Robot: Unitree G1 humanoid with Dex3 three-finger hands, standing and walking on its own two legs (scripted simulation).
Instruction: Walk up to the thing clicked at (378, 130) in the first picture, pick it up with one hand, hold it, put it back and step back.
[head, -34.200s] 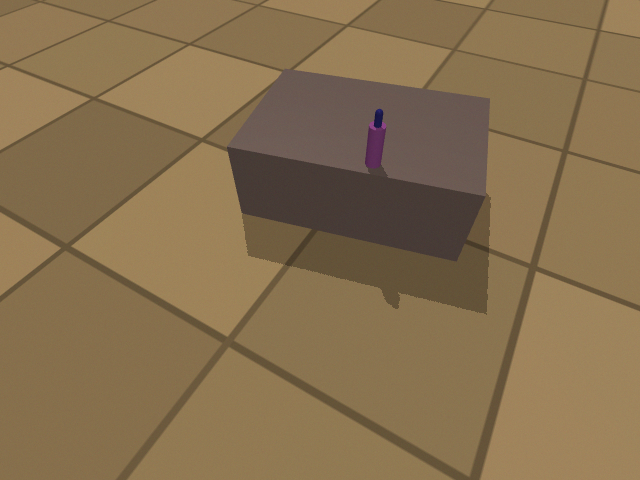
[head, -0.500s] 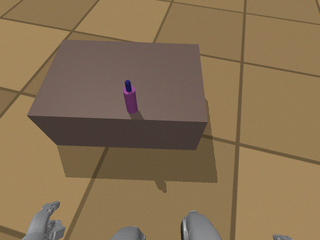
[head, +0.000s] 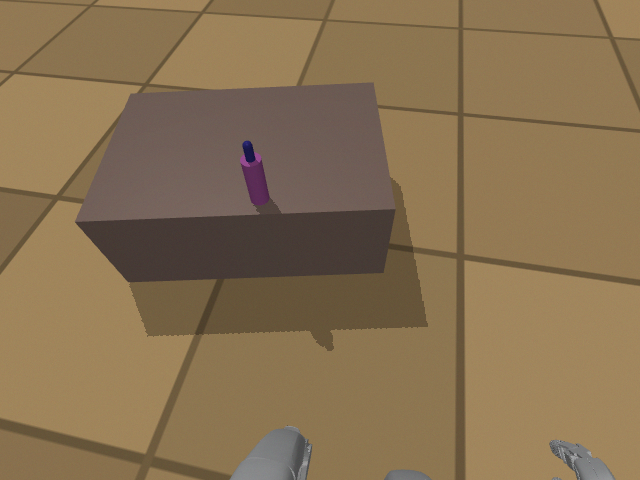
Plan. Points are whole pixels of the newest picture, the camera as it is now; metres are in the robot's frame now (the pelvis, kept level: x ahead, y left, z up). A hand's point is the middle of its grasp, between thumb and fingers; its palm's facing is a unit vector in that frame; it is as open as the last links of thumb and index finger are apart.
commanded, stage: step back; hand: left
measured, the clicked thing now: (253, 172) +0.87 +0.23 -0.29
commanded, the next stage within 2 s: stand in 1.46 s
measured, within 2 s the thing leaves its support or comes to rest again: neither
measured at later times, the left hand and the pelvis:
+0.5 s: hand out of the picture -0.10 +0.25 -0.15, palm faces -0.02 -0.92 -0.39, open 7.4 cm; pelvis -0.16 -0.03 -0.01, yaw -1 degrees
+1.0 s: hand out of the picture -0.10 +0.24 -0.14, palm faces +0.05 -0.92 -0.40, open 7.4 cm; pelvis -0.16 -0.03 +0.00, yaw +3 degrees
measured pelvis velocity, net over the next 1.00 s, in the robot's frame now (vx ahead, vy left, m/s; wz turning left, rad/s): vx -0.16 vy -0.03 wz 0.05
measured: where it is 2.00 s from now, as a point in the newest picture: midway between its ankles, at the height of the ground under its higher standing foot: outside the picture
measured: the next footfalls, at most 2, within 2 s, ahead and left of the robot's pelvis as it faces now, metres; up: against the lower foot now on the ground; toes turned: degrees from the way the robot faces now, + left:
left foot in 0.14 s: -0.02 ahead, +0.13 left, +0.00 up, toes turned +2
right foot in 0.46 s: -0.11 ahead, -0.14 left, +0.00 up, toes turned +2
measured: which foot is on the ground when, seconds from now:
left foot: up 0.00-0.12, down 0.14-0.48, up 0.50-0.70, down 0.72-1.00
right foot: down 0.00-0.16, up 0.18-0.44, down 0.46-1.00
